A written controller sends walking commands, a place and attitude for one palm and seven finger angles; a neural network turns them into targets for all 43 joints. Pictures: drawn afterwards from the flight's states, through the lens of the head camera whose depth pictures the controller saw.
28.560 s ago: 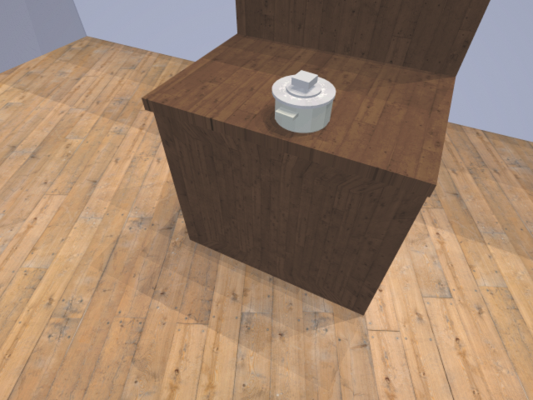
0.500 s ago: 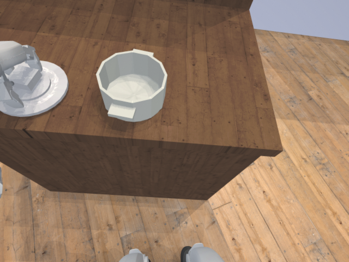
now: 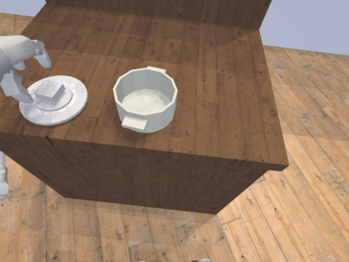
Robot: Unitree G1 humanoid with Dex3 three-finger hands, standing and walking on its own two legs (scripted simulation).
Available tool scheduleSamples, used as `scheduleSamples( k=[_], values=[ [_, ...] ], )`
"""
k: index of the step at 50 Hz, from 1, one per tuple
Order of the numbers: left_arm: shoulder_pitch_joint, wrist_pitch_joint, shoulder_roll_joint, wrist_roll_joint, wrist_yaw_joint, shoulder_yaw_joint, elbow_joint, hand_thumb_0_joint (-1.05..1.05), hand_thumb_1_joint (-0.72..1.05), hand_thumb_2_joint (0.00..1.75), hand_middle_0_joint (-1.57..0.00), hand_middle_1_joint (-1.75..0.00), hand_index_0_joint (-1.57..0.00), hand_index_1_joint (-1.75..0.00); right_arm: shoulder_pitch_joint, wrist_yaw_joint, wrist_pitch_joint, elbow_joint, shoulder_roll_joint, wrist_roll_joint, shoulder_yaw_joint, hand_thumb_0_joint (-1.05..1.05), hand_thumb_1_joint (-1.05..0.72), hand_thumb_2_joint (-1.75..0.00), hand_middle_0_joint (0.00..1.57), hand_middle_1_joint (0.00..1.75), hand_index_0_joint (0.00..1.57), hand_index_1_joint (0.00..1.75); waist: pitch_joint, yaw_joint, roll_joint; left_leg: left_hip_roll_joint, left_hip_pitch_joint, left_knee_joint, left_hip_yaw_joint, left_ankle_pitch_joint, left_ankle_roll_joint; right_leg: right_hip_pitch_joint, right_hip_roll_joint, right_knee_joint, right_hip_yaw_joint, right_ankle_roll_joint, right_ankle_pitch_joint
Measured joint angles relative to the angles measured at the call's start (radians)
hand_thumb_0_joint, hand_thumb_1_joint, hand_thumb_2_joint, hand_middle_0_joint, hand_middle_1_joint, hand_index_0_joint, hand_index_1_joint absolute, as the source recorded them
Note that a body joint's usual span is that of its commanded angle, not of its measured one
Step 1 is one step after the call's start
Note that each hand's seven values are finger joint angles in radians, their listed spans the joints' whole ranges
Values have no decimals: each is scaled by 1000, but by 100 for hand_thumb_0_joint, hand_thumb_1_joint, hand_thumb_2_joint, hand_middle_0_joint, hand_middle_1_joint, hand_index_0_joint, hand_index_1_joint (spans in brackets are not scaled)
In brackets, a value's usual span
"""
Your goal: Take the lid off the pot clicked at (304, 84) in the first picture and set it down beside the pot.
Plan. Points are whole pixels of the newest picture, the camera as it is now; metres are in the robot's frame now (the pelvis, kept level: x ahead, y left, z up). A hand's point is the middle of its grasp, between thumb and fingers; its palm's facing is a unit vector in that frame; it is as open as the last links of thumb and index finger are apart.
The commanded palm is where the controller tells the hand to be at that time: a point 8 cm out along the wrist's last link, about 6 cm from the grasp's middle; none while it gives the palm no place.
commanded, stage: raise the empty hand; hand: left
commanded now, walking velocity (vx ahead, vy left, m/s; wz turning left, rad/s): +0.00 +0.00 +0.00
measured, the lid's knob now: (50, 90) +0.52 +0.30 +0.04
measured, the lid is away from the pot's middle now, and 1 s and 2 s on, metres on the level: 0.24 0.24 0.24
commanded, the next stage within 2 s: draw the hand back to the body in 0.44 s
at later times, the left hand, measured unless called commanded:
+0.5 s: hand (14, 57) +0.49 +0.30 +0.17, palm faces -0.36 -0.09 -0.93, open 11.0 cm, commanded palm +0.50 +0.29 +0.23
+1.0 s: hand (6, 79) +0.44 +0.31 +0.16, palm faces -0.33 -0.06 -0.94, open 11.0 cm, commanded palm +0.42 +0.30 +0.23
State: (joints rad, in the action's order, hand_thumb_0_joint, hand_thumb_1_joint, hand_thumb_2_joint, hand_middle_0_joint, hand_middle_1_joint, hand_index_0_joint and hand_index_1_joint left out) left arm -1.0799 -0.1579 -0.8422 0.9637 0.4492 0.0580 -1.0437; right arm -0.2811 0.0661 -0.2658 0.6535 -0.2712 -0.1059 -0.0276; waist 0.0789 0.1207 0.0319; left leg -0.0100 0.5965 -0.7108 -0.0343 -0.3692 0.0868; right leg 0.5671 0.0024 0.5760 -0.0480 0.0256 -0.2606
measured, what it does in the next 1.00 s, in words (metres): stands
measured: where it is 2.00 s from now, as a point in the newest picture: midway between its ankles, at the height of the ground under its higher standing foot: outside the picture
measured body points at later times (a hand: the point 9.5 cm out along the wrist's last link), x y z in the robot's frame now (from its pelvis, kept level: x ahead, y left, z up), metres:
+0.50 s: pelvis +0.00 +0.00 +0.01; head +0.08 +0.02 +0.45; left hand +0.50 +0.30 +0.23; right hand +0.02 -0.28 -0.11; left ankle -0.02 +0.06 -0.72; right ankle +0.00 -0.15 -0.72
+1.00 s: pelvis +0.00 +0.00 +0.01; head +0.07 +0.00 +0.46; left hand +0.46 +0.31 +0.21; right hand +0.09 -0.27 -0.11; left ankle -0.02 +0.06 -0.72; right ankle +0.00 -0.15 -0.72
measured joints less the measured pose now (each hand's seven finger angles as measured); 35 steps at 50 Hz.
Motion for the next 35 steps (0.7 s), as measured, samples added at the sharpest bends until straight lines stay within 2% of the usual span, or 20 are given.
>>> scheduleSamples(
  k=[6,20,28,35],
  values=[
    [-35,22,5,2,6,30,-15,0,-1,66,-37,-85,-37,-84,10,5,13,0,-1,-2,-6,0,-91,-90,20,30,20,30,-7,-2,-4,-4,-16,12,6,8,-1,-18,-3,-11,-5,-1,5],
    [-113,67,3,9,18,57,-39,0,-1,66,-37,-85,-37,-84,-29,4,32,29,-10,1,-3,0,-91,-90,20,30,20,30,-10,10,0,-10,-48,52,8,27,-1,-50,-8,-48,-6,-5,21],
    [-124,83,-3,22,15,45,-76,0,-1,66,-37,-85,-37,-84,-37,-2,27,32,-8,-2,-5,0,-91,-90,20,30,20,30,-10,24,0,-9,-54,65,-3,31,-1,-49,-6,-54,5,-1,25],
    [-52,70,-13,20,12,1,-11,0,-1,66,-37,-85,-37,-84,-43,-8,17,10,-5,4,1,0,-91,-90,20,30,20,30,-16,25,2,-8,-71,84,-7,37,-4,-62,-5,-68,10,-3,30]
  ],
)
